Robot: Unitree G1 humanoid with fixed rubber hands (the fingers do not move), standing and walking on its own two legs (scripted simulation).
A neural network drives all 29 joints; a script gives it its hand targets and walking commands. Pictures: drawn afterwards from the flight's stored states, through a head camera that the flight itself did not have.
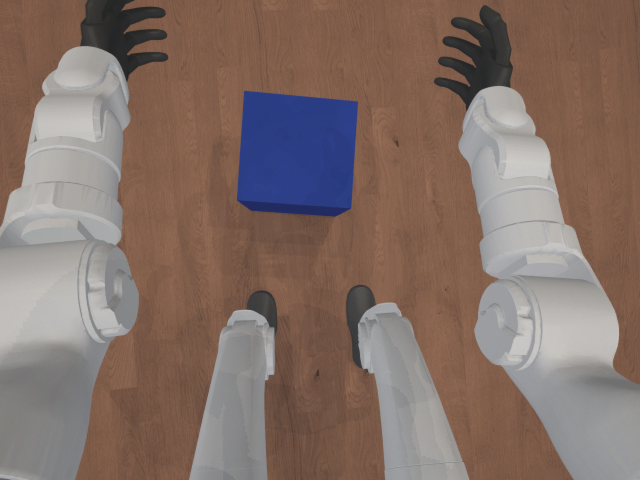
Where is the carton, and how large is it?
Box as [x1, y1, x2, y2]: [237, 91, 357, 216]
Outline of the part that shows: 244,91 237,200 251,210 335,216 350,208 357,101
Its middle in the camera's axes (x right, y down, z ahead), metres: -0.05 -0.16 +0.83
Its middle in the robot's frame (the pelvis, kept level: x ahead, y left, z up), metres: +0.52 +0.01 -0.52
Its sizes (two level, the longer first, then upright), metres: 0.210 0.200 0.250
